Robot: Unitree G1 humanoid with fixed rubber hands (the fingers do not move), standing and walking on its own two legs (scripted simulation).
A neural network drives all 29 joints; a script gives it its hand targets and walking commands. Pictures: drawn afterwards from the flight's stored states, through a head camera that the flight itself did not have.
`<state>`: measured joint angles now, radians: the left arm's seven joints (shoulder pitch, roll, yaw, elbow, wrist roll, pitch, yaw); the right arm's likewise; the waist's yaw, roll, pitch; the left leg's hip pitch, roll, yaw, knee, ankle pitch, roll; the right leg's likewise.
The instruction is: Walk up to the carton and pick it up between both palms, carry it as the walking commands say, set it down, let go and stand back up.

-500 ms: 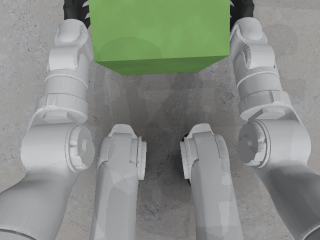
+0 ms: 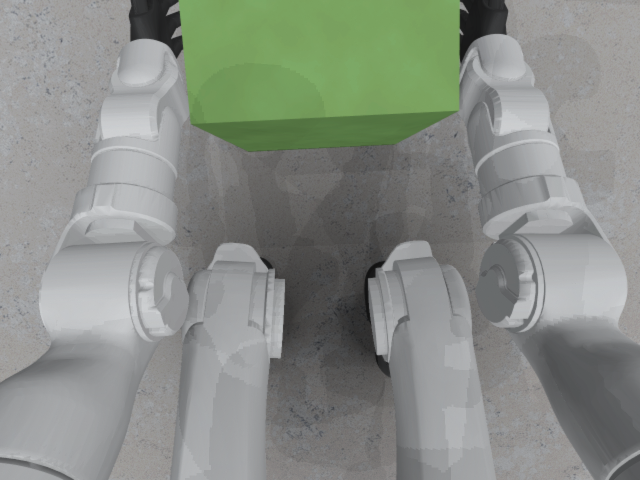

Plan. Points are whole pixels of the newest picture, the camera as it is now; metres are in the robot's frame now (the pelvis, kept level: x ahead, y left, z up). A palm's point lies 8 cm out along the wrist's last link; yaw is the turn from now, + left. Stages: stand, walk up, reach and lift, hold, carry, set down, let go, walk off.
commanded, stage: set down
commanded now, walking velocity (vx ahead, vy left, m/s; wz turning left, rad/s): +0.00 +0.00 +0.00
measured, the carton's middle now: (319, 63) +0.52 +0.01 -0.23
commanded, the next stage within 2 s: none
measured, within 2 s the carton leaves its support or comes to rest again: rests again in 0.04 s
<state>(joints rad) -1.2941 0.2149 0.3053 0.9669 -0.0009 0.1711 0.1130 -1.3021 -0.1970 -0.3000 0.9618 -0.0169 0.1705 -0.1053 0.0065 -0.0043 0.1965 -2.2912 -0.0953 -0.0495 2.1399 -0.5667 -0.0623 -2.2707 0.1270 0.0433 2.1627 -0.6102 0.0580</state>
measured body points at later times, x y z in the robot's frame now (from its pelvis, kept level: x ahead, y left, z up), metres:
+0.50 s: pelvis +0.00 +0.00 -0.01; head +0.35 +0.00 +0.27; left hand +0.53 +0.17 -0.17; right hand +0.53 -0.16 -0.17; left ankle +0.11 +0.12 -0.35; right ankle +0.10 -0.12 -0.35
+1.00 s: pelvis -0.01 +0.00 -0.01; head +0.35 +0.00 +0.26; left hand +0.53 +0.17 -0.18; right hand +0.54 -0.16 -0.18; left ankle +0.11 +0.12 -0.35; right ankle +0.10 -0.12 -0.35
